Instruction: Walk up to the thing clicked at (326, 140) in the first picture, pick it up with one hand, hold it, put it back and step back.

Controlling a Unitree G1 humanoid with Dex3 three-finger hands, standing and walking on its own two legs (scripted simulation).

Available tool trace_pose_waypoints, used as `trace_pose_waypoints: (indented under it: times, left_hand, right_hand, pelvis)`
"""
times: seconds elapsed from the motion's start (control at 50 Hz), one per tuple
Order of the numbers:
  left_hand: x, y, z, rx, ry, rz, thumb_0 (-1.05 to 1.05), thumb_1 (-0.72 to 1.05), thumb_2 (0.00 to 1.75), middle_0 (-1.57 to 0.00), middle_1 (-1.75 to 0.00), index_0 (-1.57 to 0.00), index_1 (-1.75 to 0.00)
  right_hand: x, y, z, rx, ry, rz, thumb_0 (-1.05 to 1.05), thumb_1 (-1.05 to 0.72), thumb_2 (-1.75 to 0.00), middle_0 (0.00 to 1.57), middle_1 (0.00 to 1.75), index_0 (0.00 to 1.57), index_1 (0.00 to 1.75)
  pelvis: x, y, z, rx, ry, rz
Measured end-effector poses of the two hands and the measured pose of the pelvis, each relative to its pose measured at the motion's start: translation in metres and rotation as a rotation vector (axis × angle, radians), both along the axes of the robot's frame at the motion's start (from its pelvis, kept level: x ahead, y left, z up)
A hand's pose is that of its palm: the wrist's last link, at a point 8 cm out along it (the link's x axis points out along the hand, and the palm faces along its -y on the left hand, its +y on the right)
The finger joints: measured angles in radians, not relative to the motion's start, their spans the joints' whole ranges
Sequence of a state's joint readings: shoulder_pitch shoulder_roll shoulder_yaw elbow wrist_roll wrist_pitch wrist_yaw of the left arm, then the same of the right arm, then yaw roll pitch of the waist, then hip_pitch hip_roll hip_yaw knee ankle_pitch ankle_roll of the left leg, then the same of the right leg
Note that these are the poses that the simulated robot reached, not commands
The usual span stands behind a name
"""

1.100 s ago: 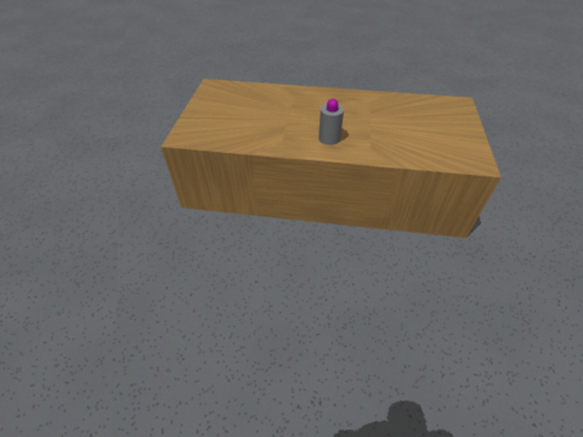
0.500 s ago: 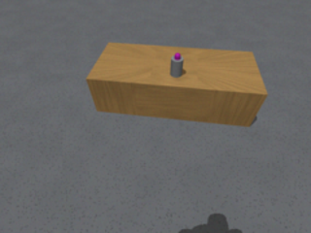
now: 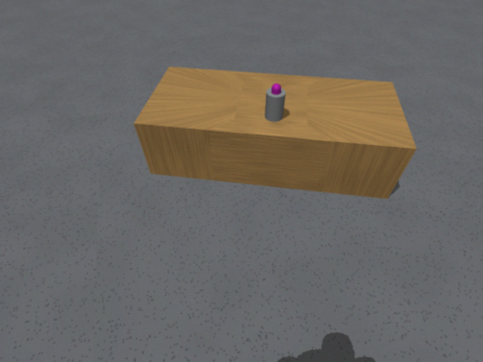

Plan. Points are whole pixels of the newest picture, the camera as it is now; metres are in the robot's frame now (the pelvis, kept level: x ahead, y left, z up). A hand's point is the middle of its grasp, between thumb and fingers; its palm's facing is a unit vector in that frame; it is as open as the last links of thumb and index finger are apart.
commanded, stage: stand
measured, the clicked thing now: (275, 101) +1.29 -0.14 -0.33
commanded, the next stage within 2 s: walk up in 0.02 s
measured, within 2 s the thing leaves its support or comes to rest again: neither
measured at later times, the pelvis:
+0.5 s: pelvis +0.11 +0.08 -0.01, yaw -1 degrees
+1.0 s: pelvis +0.30 +0.08 -0.01, yaw -4 degrees
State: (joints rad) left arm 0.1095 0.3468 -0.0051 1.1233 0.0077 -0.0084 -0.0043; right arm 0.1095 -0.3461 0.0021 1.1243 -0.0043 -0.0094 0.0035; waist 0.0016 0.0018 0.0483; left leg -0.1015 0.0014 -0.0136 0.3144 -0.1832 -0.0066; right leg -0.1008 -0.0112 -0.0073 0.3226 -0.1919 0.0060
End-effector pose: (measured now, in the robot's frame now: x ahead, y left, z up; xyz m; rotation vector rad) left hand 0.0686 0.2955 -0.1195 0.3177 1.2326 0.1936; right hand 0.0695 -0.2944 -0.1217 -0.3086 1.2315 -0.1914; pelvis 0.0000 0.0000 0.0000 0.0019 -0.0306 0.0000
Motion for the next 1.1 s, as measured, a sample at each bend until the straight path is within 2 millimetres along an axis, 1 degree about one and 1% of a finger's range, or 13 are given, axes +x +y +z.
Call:
trace_pose_waypoints:
  times: [0.1,0.2,0.3,0.38,0.44,0.52,0.6,0.74,0.84,0.9,0.96,1.02,1.1]
  left_hand:
    - [0.0,0.007,0.002,0.001,-0.027,-0.01,0.01,0.9,0.9,-0.2,-0.3,-0.21,-0.3]
    - [-0.009,0.031,0.003,0.036,-0.023,0.014,0.01,0.9,0.9,-0.2,-0.3,-0.21,-0.3]
    - [-0.022,0.067,0.003,0.056,0.049,0.053,0.01,0.9,0.9,-0.2,-0.3,-0.21,-0.3]
    - [-0.011,0.101,-0.012,0.061,0.105,0.058,0.01,0.9,0.9,-0.2,-0.3,-0.21,-0.3]
    - [0.018,0.112,-0.015,0.058,0.116,0.031,0.01,0.91,0.9,-0.2,-0.3,-0.2,-0.3]
    - [0.076,0.117,-0.006,0.036,0.032,-0.022,0.01,0.91,0.9,-0.2,-0.3,-0.2,-0.3]
    - [0.135,0.117,0.001,0.026,-0.043,-0.064,0.01,0.91,0.9,-0.2,-0.3,-0.2,-0.3]
    - [0.234,0.101,0.011,0.035,-0.094,-0.153,0.01,0.91,0.9,-0.2,-0.3,-0.2,-0.3]
    - [0.301,0.083,0.012,0.064,-0.169,-0.174,0.01,0.91,0.9,-0.2,-0.3,-0.2,-0.3]
    - [0.322,0.078,0.02,0.064,-0.227,-0.153,0.01,0.91,0.9,-0.2,-0.3,-0.21,-0.3]
    - [0.329,0.078,0.029,0.062,-0.226,-0.124,0.01,0.9,0.9,-0.2,-0.3,-0.21,-0.3]
    - [0.332,0.084,0.031,0.064,-0.184,-0.123,0.01,0.9,0.9,-0.2,-0.3,-0.21,-0.3]
    - [0.34,0.101,0.029,0.064,-0.13,-0.124,0.01,0.9,0.9,-0.21,-0.3,-0.21,-0.3]
  right_hand:
    - [0.003,-0.006,0.0,0.011,-0.031,0.001,0.01,-0.9,-0.9,0.2,0.3,0.21,0.3]
    - [0.015,-0.015,-0.002,-0.023,-0.012,0.016,0.01,-0.9,-0.9,0.2,0.3,0.21,0.3]
    - [0.05,0.001,0.008,-0.046,-0.022,0.054,0.01,-0.9,-0.9,0.2,0.3,0.2,0.3]
    - [0.083,0.022,0.011,-0.071,-0.079,0.053,0.01,-0.9,-0.9,0.2,0.3,0.2,0.3]
    - [0.093,0.039,0.014,-0.07,-0.126,0.019,0.01,-0.9,-0.9,0.2,0.3,0.2,0.3]
    - [0.095,0.058,0.02,-0.048,-0.111,-0.03,0.0,-0.9,-0.9,0.2,0.3,0.21,0.3]
    - [0.099,0.069,0.017,-0.028,-0.076,-0.053,0.01,-0.9,-0.9,0.2,0.3,0.21,0.3]
    - [0.124,0.07,-0.008,0.013,-0.019,-0.095,0.01,-0.9,-0.9,0.2,0.3,0.21,0.3]
    - [0.163,0.063,-0.035,0.04,0.017,-0.107,0.01,-0.9,-0.9,0.2,0.3,0.21,0.3]
    - [0.198,0.065,-0.032,0.056,0.014,-0.07,0.01,-0.9,-0.9,0.2,0.3,0.2,0.3]
    - [0.238,0.063,-0.02,0.054,-0.035,-0.046,0.01,-0.9,-0.9,0.2,0.3,0.2,0.3]
    - [0.275,0.06,-0.009,0.039,-0.096,-0.034,0.01,-0.9,-0.9,0.2,0.3,0.21,0.3]
    - [0.311,0.06,0.002,0.011,-0.12,-0.028,0.01,-0.9,-0.9,0.2,0.3,0.2,0.3]
  pelvis:
    - [0.006,0.002,-0.004,0.001,0.003,-0.007]
    - [0.021,0.012,-0.012,-0.019,0.009,0.007]
    - [0.044,0.035,-0.012,-0.027,0.0,0.004]
    - [0.07,0.06,-0.023,-0.001,-0.016,-0.005]
    - [0.088,0.074,-0.022,-0.007,-0.021,-0.017]
    - [0.117,0.084,-0.012,-0.011,-0.028,-0.028]
    - [0.146,0.088,-0.009,0.005,-0.035,-0.033]
    - [0.203,0.088,-0.018,0.028,-0.031,-0.063]
    - [0.249,0.077,-0.031,-0.011,-0.035,-0.057]
    - [0.269,0.072,-0.027,0.012,-0.042,-0.062]
    - [0.29,0.073,-0.017,0.02,-0.046,-0.068]
    - [0.31,0.079,-0.012,0.01,-0.04,-0.081]
    - [0.337,0.091,-0.01,-0.01,-0.029,-0.079]
